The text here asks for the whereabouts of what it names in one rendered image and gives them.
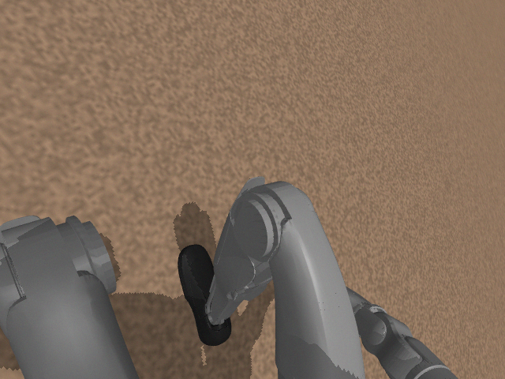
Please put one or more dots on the right robot arm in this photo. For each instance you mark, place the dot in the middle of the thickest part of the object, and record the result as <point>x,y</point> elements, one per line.
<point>391,341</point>

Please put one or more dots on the right robot foot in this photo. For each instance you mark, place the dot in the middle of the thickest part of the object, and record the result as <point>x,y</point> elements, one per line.
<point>196,273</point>

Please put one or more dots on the right robot hand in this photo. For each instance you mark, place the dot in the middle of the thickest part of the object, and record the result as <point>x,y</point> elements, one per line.
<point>357,301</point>

